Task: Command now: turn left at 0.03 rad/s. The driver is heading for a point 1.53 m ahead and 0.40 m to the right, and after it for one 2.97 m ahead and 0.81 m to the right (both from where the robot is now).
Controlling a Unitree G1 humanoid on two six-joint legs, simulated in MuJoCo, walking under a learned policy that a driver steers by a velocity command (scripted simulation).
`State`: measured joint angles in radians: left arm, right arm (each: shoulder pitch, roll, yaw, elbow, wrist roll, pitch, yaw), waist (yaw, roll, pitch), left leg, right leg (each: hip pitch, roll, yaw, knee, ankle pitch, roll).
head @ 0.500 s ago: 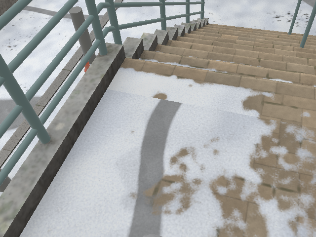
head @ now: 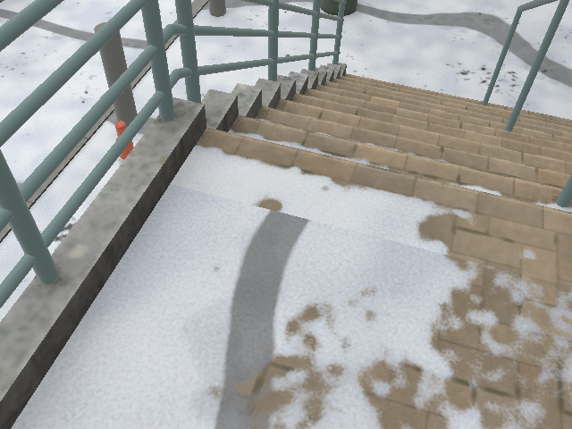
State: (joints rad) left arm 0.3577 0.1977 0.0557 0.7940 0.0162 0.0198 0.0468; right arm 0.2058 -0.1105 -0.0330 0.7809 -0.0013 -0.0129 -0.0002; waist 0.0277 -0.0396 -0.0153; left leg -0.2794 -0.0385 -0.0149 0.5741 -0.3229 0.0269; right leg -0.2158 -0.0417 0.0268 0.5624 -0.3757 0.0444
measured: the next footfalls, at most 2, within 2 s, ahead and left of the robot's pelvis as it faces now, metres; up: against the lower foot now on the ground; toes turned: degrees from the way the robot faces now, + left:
right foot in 0.58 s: +0.08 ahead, -0.15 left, +0.00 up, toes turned -1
left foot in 1.00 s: +0.39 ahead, +0.01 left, +0.00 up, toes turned +0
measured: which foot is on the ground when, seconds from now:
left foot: down 0.00-0.58, up 0.60-0.98, down 1.00-1.00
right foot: down 0.00-0.38, up 0.40-0.56, down 0.58-1.00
